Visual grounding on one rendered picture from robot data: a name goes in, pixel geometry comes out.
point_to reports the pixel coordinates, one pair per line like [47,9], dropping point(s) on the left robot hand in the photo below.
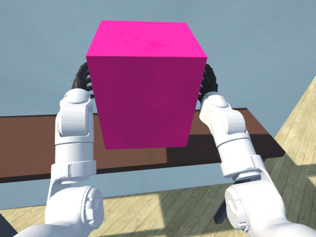
[81,79]

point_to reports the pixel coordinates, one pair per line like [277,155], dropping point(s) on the right robot forearm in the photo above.
[227,126]

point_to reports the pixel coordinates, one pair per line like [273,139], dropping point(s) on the right robot hand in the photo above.
[208,82]

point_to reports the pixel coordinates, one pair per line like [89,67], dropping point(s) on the table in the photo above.
[27,151]

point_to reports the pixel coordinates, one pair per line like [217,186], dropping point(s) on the left robot forearm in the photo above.
[74,138]

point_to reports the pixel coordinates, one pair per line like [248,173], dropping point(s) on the robot right upper arm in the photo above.
[256,208]

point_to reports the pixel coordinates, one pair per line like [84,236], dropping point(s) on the carton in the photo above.
[146,78]

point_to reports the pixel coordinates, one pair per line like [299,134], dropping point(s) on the robot left upper arm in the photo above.
[71,212]

